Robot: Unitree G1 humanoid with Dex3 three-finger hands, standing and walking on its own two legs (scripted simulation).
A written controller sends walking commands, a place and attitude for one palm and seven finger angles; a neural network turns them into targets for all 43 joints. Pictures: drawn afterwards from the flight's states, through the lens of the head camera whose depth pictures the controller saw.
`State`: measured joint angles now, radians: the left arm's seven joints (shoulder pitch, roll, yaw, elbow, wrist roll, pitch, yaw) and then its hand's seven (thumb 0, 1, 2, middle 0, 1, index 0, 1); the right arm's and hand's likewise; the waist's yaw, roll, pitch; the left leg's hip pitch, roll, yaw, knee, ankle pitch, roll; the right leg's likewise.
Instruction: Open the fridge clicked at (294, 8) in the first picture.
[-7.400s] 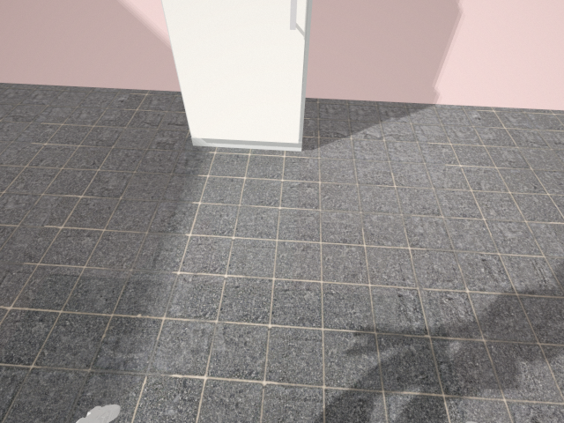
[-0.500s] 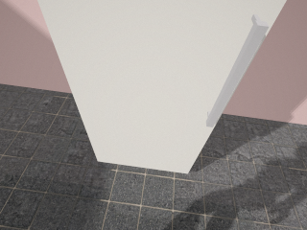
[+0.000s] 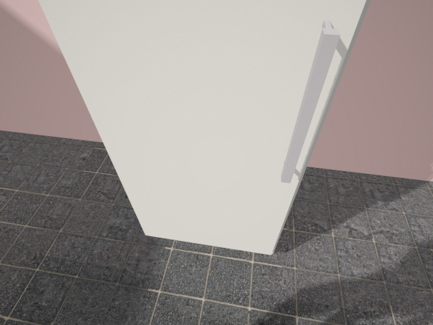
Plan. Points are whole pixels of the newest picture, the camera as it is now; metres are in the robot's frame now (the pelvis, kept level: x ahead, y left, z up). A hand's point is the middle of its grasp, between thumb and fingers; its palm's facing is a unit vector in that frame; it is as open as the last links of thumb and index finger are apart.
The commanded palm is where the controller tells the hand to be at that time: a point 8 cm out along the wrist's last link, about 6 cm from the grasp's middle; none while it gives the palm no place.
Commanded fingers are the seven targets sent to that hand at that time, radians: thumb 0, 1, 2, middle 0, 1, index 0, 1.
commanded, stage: come to a stop and stand still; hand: right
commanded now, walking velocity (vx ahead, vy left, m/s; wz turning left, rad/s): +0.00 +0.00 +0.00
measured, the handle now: (302, 117) +0.51 -0.16 +0.12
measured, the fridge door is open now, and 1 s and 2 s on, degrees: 0 0 0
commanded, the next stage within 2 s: look again from close up in 0.02 s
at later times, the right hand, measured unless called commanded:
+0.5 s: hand out of the picture +0.01 -0.15 -0.17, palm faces +0.01 +0.96 -0.26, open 7.4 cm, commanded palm none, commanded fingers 0.00 -0.90 -0.90 0.20 0.30 0.20 0.30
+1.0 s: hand out of the picture +0.01 -0.12 -0.17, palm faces +0.02 +0.98 -0.21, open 7.3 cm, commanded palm none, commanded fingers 0.00 -0.90 -0.90 0.20 0.30 0.20 0.30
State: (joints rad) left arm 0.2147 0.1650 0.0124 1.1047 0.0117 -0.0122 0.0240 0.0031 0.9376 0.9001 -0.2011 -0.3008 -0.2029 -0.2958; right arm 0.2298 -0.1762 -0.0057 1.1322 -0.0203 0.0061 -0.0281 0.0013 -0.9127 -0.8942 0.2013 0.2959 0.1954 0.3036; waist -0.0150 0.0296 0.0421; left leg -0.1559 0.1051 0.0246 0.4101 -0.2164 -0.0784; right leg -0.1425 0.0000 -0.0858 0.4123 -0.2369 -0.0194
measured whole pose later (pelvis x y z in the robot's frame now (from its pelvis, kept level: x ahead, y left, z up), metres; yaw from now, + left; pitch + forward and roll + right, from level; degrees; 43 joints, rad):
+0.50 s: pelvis +0.00 +0.03 -0.01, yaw +0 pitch -2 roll -1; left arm 0.31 0.18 -0.01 1.06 0.02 -0.01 0.01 0.02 0.92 0.90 -0.20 -0.30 -0.20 -0.30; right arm 0.28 -0.16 0.02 1.10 -0.02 -0.01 -0.03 0.00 -0.91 -0.89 0.20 0.30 0.20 0.30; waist 0.01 -0.06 0.02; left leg -0.23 0.08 0.03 0.55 -0.29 -0.03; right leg -0.18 -0.03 -0.07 0.48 -0.26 0.02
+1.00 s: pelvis +0.00 +0.06 +0.00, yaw +0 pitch -2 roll -1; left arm 0.27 0.18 0.00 1.11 0.02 -0.01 0.02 0.01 0.91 0.90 -0.20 -0.30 -0.20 -0.30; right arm 0.25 -0.17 0.00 1.10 -0.02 -0.02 -0.02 0.00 -0.91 -0.89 0.20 0.30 0.20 0.30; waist 0.00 -0.01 0.04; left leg -0.21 0.03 0.06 0.50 -0.27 0.01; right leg -0.17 -0.08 -0.05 0.44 -0.24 0.06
